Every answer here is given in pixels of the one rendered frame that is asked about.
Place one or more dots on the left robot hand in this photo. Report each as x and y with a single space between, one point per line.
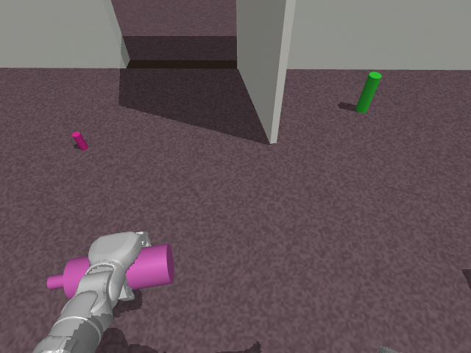
122 248

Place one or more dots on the left robot arm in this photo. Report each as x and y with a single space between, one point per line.
85 317

